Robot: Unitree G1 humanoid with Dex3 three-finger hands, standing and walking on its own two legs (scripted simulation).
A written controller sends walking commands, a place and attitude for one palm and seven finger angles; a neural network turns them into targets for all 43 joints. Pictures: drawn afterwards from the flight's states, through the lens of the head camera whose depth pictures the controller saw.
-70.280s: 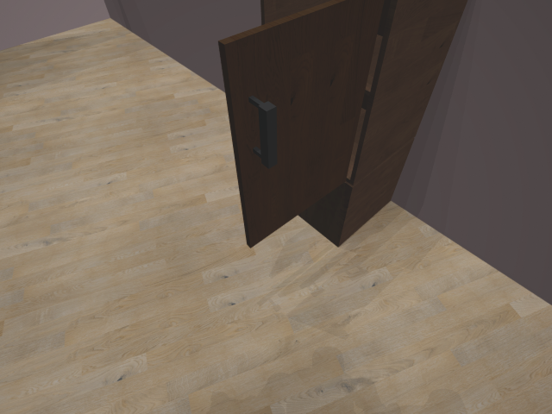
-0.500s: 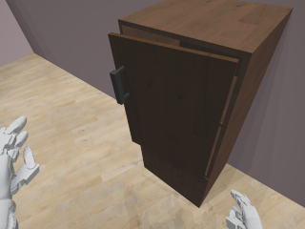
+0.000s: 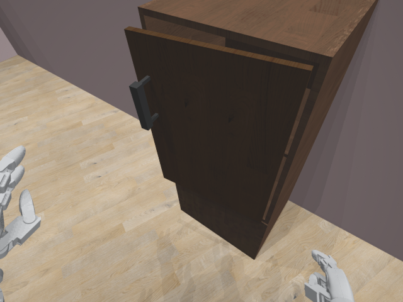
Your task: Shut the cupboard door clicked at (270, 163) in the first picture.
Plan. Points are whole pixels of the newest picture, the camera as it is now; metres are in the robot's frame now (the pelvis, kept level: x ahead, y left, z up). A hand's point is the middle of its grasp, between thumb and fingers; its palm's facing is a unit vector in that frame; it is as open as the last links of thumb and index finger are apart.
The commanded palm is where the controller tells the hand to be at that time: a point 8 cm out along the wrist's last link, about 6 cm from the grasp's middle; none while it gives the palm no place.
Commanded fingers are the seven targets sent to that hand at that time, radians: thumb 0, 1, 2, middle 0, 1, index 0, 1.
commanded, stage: step back with the hand held close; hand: left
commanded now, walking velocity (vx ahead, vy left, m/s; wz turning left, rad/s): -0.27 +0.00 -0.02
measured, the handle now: (146, 103) +0.58 +0.20 +0.07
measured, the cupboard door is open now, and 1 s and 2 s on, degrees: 8 8 8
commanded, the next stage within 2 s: stop stepping back and stand still in 0.78 s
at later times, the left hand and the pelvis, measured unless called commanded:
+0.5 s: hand out of the picture +0.05 +0.32 +0.15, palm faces +0.48 -0.74 -0.47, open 7.4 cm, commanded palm -0.02 +0.35 +0.18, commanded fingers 0.00 0.90 0.90 -0.20 -0.30 -0.20 -0.30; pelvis -0.13 +0.04 -0.01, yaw +5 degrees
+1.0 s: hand out of the picture -0.18 +0.41 +0.17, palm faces +0.60 -0.73 -0.32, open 7.4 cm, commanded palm -0.19 +0.43 +0.18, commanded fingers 0.00 0.90 0.90 -0.20 -0.30 -0.20 -0.30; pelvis -0.30 +0.12 -0.02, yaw +5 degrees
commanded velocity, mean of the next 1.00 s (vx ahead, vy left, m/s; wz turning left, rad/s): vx -0.22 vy -0.01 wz -0.06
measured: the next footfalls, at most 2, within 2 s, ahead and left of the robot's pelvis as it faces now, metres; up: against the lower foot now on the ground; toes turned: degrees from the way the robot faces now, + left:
right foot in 0.84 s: -0.24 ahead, -0.04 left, +0.00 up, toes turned +6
left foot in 1.02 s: -0.21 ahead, +0.22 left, +0.00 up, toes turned +7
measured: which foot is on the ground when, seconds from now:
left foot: down 0.00-0.84, up 0.86-1.00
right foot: down 0.00-0.64, up 0.66-0.82, down 0.84-1.00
